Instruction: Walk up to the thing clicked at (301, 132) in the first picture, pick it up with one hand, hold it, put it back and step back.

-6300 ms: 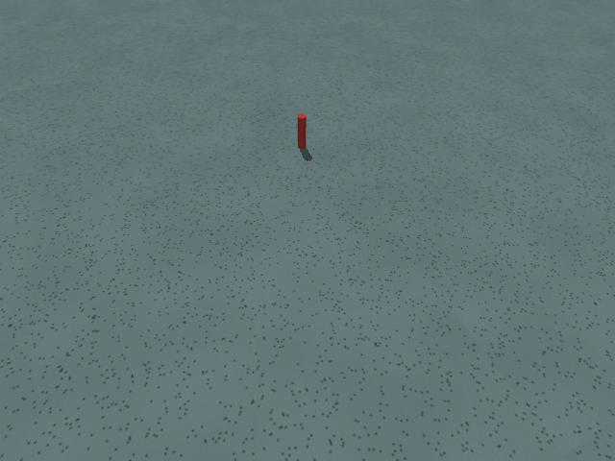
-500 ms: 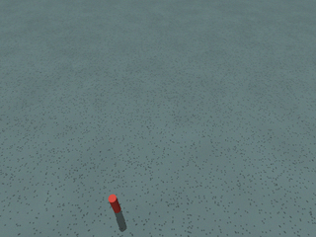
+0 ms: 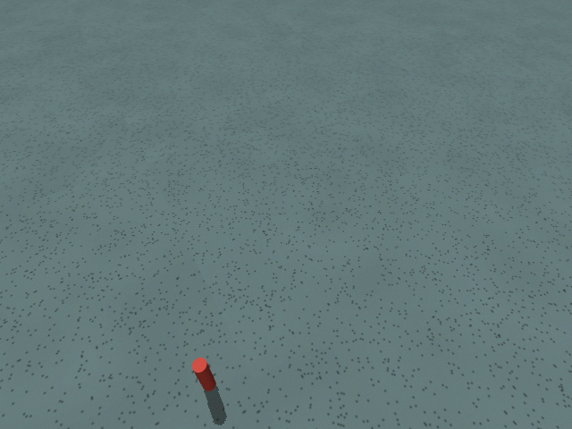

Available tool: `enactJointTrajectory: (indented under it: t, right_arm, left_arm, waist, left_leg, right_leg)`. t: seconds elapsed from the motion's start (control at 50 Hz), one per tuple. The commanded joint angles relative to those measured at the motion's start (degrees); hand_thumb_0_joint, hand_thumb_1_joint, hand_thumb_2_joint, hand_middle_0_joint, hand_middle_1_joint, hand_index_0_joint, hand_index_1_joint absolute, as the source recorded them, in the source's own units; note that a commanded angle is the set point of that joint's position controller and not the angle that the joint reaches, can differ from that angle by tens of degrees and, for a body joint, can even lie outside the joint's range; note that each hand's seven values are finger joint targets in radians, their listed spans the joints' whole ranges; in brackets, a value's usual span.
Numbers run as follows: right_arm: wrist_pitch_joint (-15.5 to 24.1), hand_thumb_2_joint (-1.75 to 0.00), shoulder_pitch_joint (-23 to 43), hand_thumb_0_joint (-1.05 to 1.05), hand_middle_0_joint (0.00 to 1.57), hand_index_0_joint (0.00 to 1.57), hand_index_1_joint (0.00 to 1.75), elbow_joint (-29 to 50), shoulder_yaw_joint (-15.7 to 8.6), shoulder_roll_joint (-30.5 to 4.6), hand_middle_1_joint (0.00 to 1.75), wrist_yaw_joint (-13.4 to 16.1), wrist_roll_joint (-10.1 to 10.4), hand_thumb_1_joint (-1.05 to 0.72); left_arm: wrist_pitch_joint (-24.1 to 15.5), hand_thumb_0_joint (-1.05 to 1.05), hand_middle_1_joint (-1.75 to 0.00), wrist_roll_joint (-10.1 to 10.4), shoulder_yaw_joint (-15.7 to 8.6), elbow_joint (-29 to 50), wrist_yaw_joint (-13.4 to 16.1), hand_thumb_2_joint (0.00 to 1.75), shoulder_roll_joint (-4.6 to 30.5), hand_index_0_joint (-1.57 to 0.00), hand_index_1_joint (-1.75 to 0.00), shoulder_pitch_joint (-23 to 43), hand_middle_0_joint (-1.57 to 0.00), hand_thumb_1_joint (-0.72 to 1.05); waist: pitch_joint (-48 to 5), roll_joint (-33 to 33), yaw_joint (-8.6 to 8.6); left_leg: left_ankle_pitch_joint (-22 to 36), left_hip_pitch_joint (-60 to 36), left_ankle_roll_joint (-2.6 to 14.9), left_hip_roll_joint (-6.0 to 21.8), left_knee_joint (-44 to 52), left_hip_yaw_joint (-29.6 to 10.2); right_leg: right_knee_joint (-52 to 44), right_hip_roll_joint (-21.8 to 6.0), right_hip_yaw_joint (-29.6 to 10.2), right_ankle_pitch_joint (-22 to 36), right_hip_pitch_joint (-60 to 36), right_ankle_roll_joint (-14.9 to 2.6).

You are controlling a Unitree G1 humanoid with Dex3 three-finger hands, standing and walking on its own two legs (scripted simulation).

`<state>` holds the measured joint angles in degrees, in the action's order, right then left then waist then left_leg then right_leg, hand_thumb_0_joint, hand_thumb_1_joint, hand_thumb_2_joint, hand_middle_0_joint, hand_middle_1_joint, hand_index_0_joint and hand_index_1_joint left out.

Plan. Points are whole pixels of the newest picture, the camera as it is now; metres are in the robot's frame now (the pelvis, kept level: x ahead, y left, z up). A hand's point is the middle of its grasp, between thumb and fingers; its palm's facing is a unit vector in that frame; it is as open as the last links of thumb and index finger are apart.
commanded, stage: stand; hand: left
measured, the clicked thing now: (204, 375) +0.41 +0.26 -0.69
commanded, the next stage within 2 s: go down in 1.36 s
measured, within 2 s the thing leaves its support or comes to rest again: neither
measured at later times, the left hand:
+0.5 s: hand out of the picture +0.07 +0.25 -0.16, palm faces -0.02 -0.94 -0.34, open 7.4 cm
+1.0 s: hand out of the picture +0.07 +0.26 -0.16, palm faces -0.03 -0.94 -0.34, open 7.4 cm
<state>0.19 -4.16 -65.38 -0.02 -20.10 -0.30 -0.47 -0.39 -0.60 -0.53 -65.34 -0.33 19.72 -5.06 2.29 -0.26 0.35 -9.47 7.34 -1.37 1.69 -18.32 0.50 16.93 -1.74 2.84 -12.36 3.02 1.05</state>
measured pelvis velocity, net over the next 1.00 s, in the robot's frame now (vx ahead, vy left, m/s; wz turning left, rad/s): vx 0.00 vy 0.00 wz -0.01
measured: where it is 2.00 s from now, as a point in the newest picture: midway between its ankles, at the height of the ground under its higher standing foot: outside the picture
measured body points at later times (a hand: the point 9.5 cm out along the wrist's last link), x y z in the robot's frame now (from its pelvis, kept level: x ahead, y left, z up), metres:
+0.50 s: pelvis +0.00 +0.00 +0.00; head +0.01 +0.00 +0.45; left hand +0.08 +0.30 -0.13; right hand +0.08 -0.30 -0.13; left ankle +0.00 +0.13 -0.75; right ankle -0.04 -0.13 -0.75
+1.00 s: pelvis +0.00 +0.00 +0.00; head +0.01 +0.00 +0.45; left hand +0.07 +0.30 -0.13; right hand +0.07 -0.30 -0.13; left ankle +0.00 +0.13 -0.75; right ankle -0.04 -0.13 -0.75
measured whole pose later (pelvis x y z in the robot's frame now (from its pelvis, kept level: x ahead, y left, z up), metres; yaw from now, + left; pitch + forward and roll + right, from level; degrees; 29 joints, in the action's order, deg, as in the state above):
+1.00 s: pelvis +0.00 +0.00 +0.00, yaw -1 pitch -2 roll +0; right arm 0.2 -6.1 -65.3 0.0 -20.1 -0.3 -0.6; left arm -0.1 -0.7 -0.3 -64.8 -0.4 20.0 -7.2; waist 2.6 0.0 0.1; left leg -9.2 6.8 -1.2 1.5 -17.8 1.1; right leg 17.0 -1.9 2.3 -12.1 3.0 1.2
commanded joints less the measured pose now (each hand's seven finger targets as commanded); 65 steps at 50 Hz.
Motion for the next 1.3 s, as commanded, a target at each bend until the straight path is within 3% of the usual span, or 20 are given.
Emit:
enactJointTrajectory:
  t: [0.0,0.12,0.34,0.48,0.62,0.82,0.92,1.28]
  right_arm:
    - [1.47,-0.90,2.55,0.00,0.20,0.20,0.30,3.26,-1.87,-11.91,0.30,0.83,0.07,-0.90]
    - [1.46,-0.90,2.45,0.00,0.20,0.20,0.30,3.35,-1.99,-12.18,0.30,0.83,0.11,-0.90]
    - [1.52,-0.90,2.06,0.00,0.20,0.20,0.30,3.55,-2.06,-12.17,0.30,0.94,0.09,-0.90]
    - [1.28,-0.90,1.60,0.00,0.20,0.20,0.30,3.59,-1.90,-11.94,0.30,0.77,0.07,-0.90]
    - [1.53,-0.90,1.73,0.00,0.20,0.20,0.30,3.68,-2.01,-12.19,0.30,0.81,-0.05,-0.90]
    - [1.36,-0.90,1.29,0.00,0.20,0.20,0.30,3.43,-2.01,-12.26,0.30,0.83,-0.15,-0.90]
    - [1.60,-0.90,1.10,0.00,0.20,0.20,0.30,3.38,-1.99,-12.31,0.30,0.81,-0.05,-0.90]
    - [1.47,-0.90,0.79,0.00,0.20,0.20,0.30,3.44,-2.11,-12.36,0.30,0.75,-0.05,-0.90]
  left_arm:
    - [-1.34,0.00,-0.30,0.00,-2.31,3.18,0.91,0.90,12.59,-0.20,-0.30,1.92,-0.20,0.90]
    - [-1.24,0.00,-0.30,-0.01,-2.28,3.26,0.87,0.90,12.20,-0.20,-0.30,1.71,-0.20,0.90]
    - [-1.29,0.00,-0.30,-0.05,-2.28,3.53,0.97,0.90,12.55,-0.20,-0.30,0.53,-0.20,0.90]
    - [-1.21,0.00,-0.30,-0.02,-2.21,3.56,0.93,0.90,12.62,-0.20,-0.30,0.60,-0.20,0.90]
    - [-1.23,0.00,-0.30,0.00,-2.24,3.71,0.88,0.90,12.57,-0.20,-0.30,0.16,-0.20,0.90]
    - [-1.08,0.00,-0.30,-0.10,-2.15,3.88,0.74,0.90,12.56,-0.20,-0.30,-0.09,-0.20,0.90]
    - [-1.08,0.00,-0.30,-0.06,-2.09,3.86,0.76,0.90,12.45,-0.20,-0.30,-0.72,-0.20,0.90]
    - [-1.17,0.00,-0.30,-0.18,-1.81,4.07,0.87,0.90,12.53,-0.20,-0.30,-0.76,-0.20,0.90]
  waist:
    - [-4.26,0.14,-0.13]
    - [-4.53,-0.28,-0.37]
    - [-5.92,0.56,-0.45]
    - [-3.52,0.40,-0.27]
    - [-4.04,-0.07,-0.55]
    - [-3.32,-0.20,-0.46]
    - [-4.03,-0.32,-0.77]
    - [-3.83,0.41,-0.50]
  left_leg:
    - [12.63,-1.91,1.71,6.33,1.68,-4.63]
    - [12.63,-1.88,1.80,6.32,1.62,-4.71]
    - [16.96,-4.78,2.10,6.85,0.29,-4.26]
    - [10.99,-2.67,1.95,6.37,1.87,-4.47]
    - [12.84,-3.41,1.90,6.55,1.84,-4.64]
    - [8.59,-2.15,2.02,6.20,2.36,-4.32]
    - [11.18,-2.90,2.12,6.53,2.18,-4.68]
    - [10.70,-2.89,2.32,6.52,1.86,-4.43]
  right_leg:
    - [-2.84,-7.05,-4.68,11.43,0.68,-1.14]
    - [-2.78,-7.03,-4.52,11.09,0.25,-1.35]
    - [-1.78,-7.12,-4.25,15.77,0.39,-1.53]
    - [-3.14,-6.84,-4.62,10.05,1.42,-1.40]
    - [-2.64,-6.78,-4.58,11.02,1.46,-1.44]
    - [-3.43,-6.90,-5.25,8.19,1.96,-1.69]
    - [-2.71,-6.89,-5.08,9.48,1.65,-1.66]
    - [-2.90,-6.97,-5.09,9.98,1.58,-1.66]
